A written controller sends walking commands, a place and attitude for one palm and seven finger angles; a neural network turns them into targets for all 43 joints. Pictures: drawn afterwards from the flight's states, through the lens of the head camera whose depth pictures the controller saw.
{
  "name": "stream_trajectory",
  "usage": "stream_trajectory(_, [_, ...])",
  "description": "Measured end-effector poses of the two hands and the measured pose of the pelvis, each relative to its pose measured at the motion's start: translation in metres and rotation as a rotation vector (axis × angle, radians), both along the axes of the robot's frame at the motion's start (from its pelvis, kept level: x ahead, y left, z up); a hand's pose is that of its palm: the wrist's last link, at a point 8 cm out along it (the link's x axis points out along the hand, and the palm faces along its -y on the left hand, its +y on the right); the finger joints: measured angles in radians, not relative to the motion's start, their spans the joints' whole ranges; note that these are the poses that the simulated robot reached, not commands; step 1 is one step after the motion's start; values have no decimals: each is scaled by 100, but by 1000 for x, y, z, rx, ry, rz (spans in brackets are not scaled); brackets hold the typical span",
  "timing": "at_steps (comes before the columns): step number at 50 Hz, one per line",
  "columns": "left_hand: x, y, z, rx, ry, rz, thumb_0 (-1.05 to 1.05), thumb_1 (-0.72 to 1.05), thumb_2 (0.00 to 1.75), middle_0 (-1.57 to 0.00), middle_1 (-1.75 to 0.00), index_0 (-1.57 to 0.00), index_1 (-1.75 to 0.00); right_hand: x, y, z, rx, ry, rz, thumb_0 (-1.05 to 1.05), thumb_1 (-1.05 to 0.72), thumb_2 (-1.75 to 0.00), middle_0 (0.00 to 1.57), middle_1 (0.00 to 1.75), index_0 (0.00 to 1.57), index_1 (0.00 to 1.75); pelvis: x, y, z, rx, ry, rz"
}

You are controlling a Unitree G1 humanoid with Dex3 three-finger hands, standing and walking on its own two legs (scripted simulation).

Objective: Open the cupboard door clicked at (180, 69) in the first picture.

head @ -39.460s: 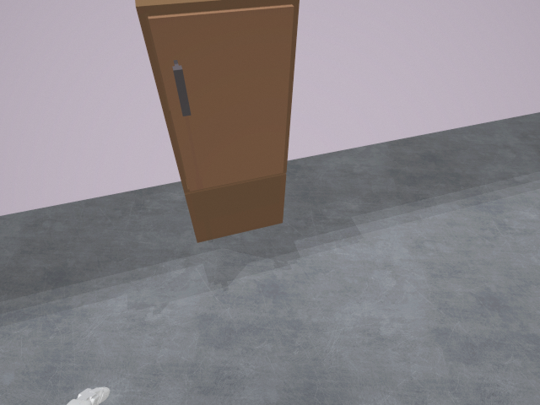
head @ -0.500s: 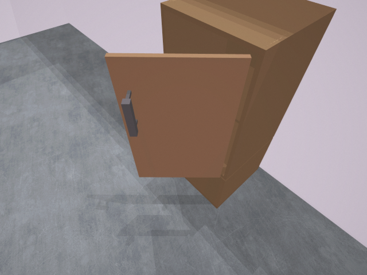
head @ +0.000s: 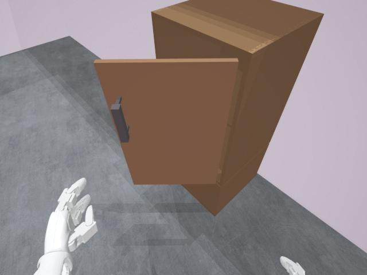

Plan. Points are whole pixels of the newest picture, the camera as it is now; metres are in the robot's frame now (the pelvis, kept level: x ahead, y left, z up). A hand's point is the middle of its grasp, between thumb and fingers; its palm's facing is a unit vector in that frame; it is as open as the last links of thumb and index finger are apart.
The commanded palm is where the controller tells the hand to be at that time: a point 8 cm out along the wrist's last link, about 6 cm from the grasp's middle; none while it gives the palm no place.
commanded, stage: raise the hand with hooked fingers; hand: left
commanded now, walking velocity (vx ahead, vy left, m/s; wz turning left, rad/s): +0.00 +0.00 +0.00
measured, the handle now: (122, 119) +0.54 +0.20 +0.03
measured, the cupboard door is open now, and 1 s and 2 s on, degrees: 48 48 48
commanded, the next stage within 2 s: move the hooked fingers beside the handle in 1.88 s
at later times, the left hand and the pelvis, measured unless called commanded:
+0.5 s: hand (91, 236) +0.21 +0.21 -0.01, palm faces -0.05 -1.00 -0.06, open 10.4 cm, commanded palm +0.17 +0.27 -0.01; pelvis -0.03 -0.04 -0.06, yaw +1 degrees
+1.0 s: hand (57, 215) +0.24 +0.27 +0.03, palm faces +0.06 -1.00 -0.06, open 13.3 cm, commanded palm +0.21 +0.32 +0.02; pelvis -0.02 +0.02 -0.04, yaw +0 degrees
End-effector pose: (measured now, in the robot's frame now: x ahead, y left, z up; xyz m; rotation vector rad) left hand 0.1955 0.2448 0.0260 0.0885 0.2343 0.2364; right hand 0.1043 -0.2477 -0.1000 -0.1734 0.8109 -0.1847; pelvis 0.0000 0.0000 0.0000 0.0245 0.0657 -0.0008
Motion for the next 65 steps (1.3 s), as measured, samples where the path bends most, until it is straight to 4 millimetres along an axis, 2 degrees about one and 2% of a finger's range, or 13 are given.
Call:
stream_trajectory(3, [1,-2,7,2,-184,-94,0,77,83,-21,-39,-21,-39,34,-17,8,-23,-126,18,1,-91,-90,20,30,21,30,-7,-12,-15,0,61,-17])
stream_trajectory(6, [-23,-4,-19,-14,-208,-172,0,70,81,-21,-43,-21,-43,61,-33,16,-60,-223,63,1,-91,-90,20,30,21,30,-15,-25,-33,2,102,-13])
stream_trajectory(10, [-70,1,-69,-80,-70,-127,0,61,77,-22,-48,-22,-48,87,-48,15,-122,-291,130,1,-91,-90,20,30,20,30,-23,-36,-54,-8,145,9])
stream_trajectory(14, [-90,11,-71,-41,-118,-37,1,51,73,-23,-54,-23,-54,96,-47,1,-154,-282,175,1,-91,-90,20,30,20,29,-26,-44,-68,-35,161,34])
stream_trajectory(20, [-48,7,-29,45,-331,-182,1,37,67,-23,-63,-23,-63,77,-27,-34,-81,-192,174,1,-91,-90,20,30,20,30,-29,-48,-73,-61,162,45])
stream_trajectory(25, [-2,15,-34,-41,-137,-286,1,26,62,-24,-71,-25,-71,39,-15,-47,-1,-89,98,1,-90,-90,20,30,21,30,-29,-43,-63,-46,159,28])
stream_trajectory(28, [5,26,-31,-70,-74,-232,1,19,59,-25,-75,-25,-75,16,-15,-43,14,-48,49,1,-90,-90,20,30,21,30,-25,-36,-53,-34,164,6])
stream_trajectory(34, [-4,42,-13,-18,-182,-140,0,5,53,-26,-84,-26,-84,-10,-23,-35,-42,9,20,1,-90,-90,20,30,21,30,-20,-18,-46,-35,173,-12])
stream_trajectory(42, [4,49,-32,-53,-167,-229,0,-14,45,-27,-96,-27,-96,3,-15,-21,-124,-25,37,1,-90,-90,20,30,21,30,-22,5,-48,-59,165,-5])
stream_trajectory(50, [21,81,4,-19,-275,-183,-1,-32,37,-29,-108,-29,-108,37,27,4,-97,-142,101,1,-90,-90,20,30,21,30,-18,23,-39,-78,132,2])
stream_trajectory(54, [25,97,6,-34,-233,-175,-1,-40,34,-29,-113,-29,-113,47,45,9,-72,-162,136,1,-90,-90,20,30,21,30,-18,30,-36,-84,124,8])
stream_trajectory(59, [29,106,0,-56,-171,-183,-1,-46,31,-29,-117,-30,-117,49,57,10,-68,-151,155,1,-90,-90,21,30,21,30,-19,36,-33,-87,116,9])
stream_trajectory(65, [39,117,13,-31,-234,-170,-1,-49,30,-30,-119,-30,-119,37,56,8,-88,-96,154,1,-90,-90,21,30,21,30,-20,38,-30,-86,104,11])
